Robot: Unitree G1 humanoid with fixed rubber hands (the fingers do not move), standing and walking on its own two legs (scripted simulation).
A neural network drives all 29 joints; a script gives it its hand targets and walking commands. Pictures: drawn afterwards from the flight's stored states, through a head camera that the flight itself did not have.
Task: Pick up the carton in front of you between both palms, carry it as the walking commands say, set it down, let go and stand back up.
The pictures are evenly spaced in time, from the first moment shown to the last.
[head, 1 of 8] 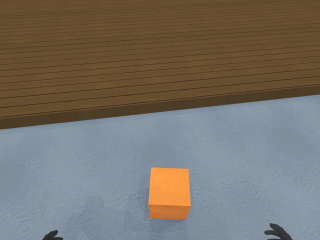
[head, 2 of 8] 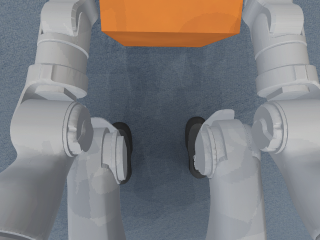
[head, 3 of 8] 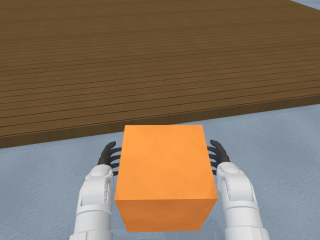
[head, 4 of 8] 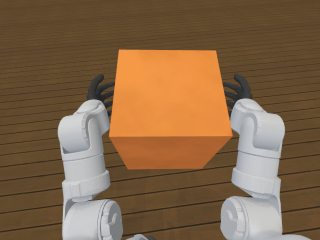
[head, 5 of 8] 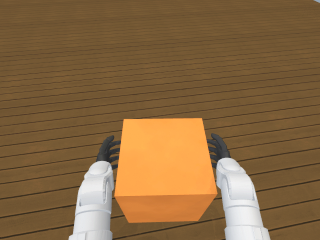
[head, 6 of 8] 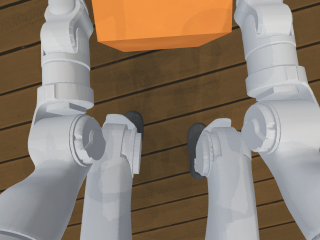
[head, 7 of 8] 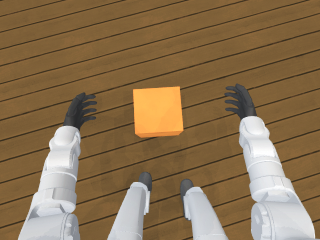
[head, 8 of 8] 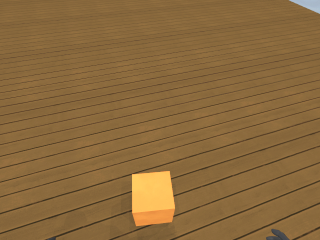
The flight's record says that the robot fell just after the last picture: no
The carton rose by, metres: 0.88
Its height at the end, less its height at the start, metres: +0.12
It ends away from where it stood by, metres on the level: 2.80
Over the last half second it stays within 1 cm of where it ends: yes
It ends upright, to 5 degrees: yes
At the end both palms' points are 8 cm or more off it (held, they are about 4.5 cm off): yes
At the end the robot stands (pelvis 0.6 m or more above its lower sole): yes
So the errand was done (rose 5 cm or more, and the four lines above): yes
